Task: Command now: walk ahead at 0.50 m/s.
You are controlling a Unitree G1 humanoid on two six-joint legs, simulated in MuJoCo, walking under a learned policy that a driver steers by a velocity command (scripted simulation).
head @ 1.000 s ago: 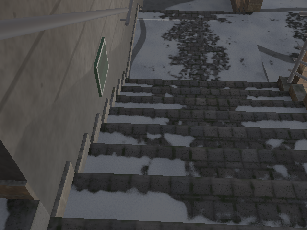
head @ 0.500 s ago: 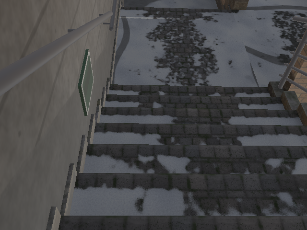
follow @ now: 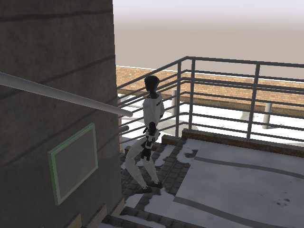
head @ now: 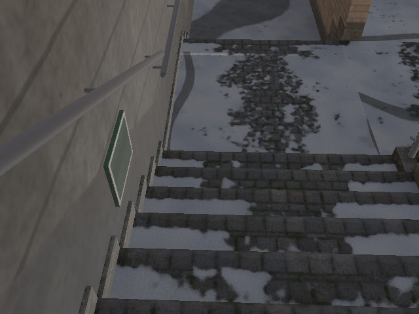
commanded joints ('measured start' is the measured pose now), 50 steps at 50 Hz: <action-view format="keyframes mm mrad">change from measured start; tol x64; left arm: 1 -81 136 15 -69 22 -27 37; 50 -288 183 30 -280 12 59 12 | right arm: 1 84 -51 -14 -42 -27 8 7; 50 126 -63 -21 -73 -48 83 -82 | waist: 1 -101 -41 51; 50 -86 40 -1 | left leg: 1 -51 68 -1 -121 273 -2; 17 1147 368 -248 -585 1144 226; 20 672 415 -449 -925 -1 277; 42 285 192 159 91 432 -44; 44 -240 8 91 872 -625 -180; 50 -120 79 -19 280 1 -145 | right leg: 1 -95 -266 364 -301 445 -183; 18 -755 -26 288 1241 -257 3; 38 -348 -98 121 -241 879 13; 44 831 -299 312 -5 1631 -274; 50 -35 -296 530 -355 633 -243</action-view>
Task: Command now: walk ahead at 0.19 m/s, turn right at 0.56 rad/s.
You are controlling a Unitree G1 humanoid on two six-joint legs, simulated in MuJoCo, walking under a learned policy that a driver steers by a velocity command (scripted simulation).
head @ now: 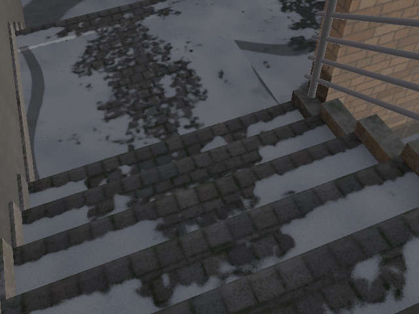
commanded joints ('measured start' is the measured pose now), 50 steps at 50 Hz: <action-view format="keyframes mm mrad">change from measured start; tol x32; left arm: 1 -12 172 35 -106 12 -34 25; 50 52 130 48 -159 -4 -4 66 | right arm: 1 79 -86 -32 -89 -48 20 -33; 50 18 -150 -68 -252 20 93 47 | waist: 1 -30 -37 -95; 20 -5 -124 -117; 24 -33 301 -133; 40 50 179 -131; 43 20 -349 -215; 50 20 -106 -49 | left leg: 1 -96 8 -39 -294 258 -13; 6 219 16 -47 -552 549 -34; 19 267 -71 10 -965 48 -6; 24 607 201 -581 -1341 1020 367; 40 381 2 -486 -1244 611 257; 43 -65 -272 -289 -717 -253 83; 50 -102 -79 -86 -470 258 22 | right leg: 1 80 -306 390 -199 515 -200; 5 179 -246 186 -84 979 -126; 20 278 -316 220 -69 653 -137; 26 -397 -18 72 655 -455 139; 39 107 -33 12 21 -147 118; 42 573 -324 288 -187 446 -29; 43 559 -514 619 -292 386 -214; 50 278 -289 223 -391 -277 -120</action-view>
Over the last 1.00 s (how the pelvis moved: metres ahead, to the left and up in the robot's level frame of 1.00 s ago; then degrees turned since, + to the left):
0.47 -0.11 -0.32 -20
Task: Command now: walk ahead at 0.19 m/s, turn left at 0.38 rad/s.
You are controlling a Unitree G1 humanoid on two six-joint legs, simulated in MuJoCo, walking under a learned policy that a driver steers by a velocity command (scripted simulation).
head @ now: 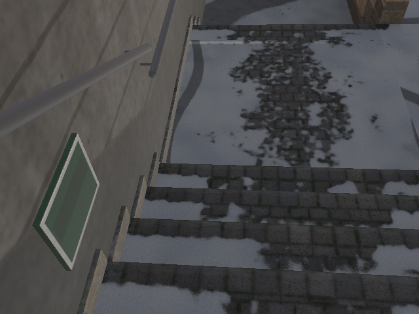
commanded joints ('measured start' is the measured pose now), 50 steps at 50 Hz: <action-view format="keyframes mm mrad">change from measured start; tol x64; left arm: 1 48 123 35 -20 -8 -18 12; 50 218 50 12 202 -33 -109 39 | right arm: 1 24 -30 -12 -21 7 -22 17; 17 624 -108 -42 216 -36 -129 49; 50 -131 3 31 160 -51 -203 46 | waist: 1 4 -122 24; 50 18 -57 80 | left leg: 1 -174 72 2 -112 128 3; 16 503 56 329 -514 35 29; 20 599 456 -534 -901 203 341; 36 175 74 89 258 457 118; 37 -231 -38 96 740 -410 94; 50 -100 201 54 -726 845 74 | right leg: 1 104 -211 306 -278 -258 -167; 14 -99 -240 172 -49 53 -146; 18 -717 57 182 1093 -345 -15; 38 745 -311 358 202 1235 -242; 50 27 -70 227 84 236 -142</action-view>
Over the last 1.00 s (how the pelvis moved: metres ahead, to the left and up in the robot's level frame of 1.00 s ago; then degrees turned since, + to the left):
0.06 0.05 0.02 24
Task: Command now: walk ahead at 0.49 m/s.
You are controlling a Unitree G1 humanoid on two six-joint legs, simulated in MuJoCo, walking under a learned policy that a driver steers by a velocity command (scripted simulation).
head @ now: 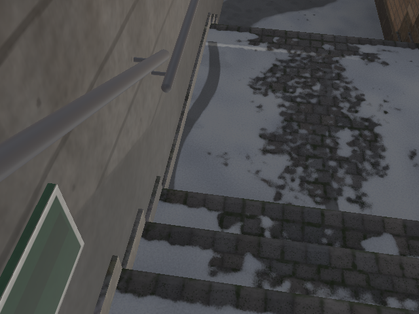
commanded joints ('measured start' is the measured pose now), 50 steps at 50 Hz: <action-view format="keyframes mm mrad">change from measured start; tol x32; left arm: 1 34 90 17 -35 -13 -10 18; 12 259 69 4 11 -65 29 -11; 34 -522 59 27 -324 -20 98 -86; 40 119 226 92 -58 19 94 -51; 50 -185 150 48 -125 4 2 -14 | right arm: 1 -118 -52 4 -55 -19 -20 30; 6 -147 -93 2 -114 -1 -8 28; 11 559 -212 -26 110 -76 9 44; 17 150 -129 -6 36 -26 21 -12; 42 500 -70 -35 60 2 -31 -37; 50 74 -104 -50 -120 -25 9 -84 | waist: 1 44 -34 65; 12 -98 285 -268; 16 0 -89 63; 27 -27 197 121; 38 -22 56 103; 41 38 -451 -127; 50 -71 -98 -54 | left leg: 1 198 -53 80 -400 374 9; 7 313 -22 61 -581 241 -6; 11 1199 184 -40 -142 655 147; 15 682 384 -453 -566 -496 268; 22 471 216 -3 -388 195 95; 28 504 115 123 -324 -548 63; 36 426 191 182 -106 -442 26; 39 478 145 280 417 -53 -10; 41 -150 -57 224 1279 -1166 -96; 50 -2 11 -17 267 -369 -84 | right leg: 1 -136 -181 168 -83 363 -73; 9 32 -159 206 577 655 -41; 11 -506 43 233 1410 -440 76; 12 -617 16 298 1505 -414 101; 16 -673 -157 298 999 282 83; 33 -562 -174 144 -36 1012 83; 38 -122 -225 31 -202 757 2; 41 689 -250 120 110 1412 -144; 44 456 -472 698 -344 102 -276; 50 -101 -280 511 -266 613 -213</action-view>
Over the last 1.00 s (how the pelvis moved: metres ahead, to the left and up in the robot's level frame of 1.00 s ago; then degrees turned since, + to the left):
0.43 0.09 -0.19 3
